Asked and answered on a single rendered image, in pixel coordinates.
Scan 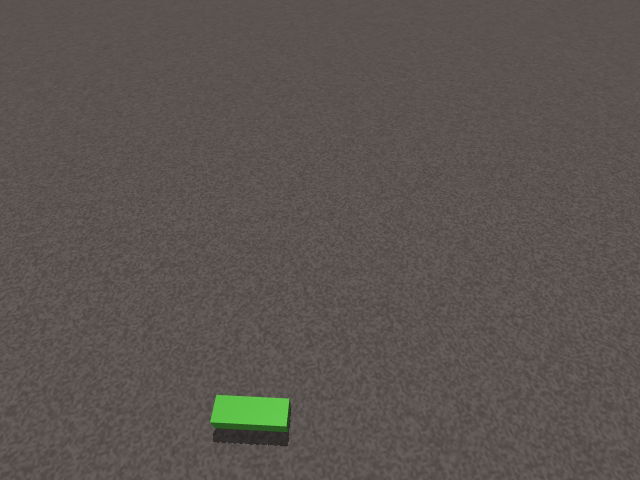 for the carton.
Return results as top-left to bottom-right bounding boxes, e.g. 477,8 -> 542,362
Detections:
210,395 -> 291,432

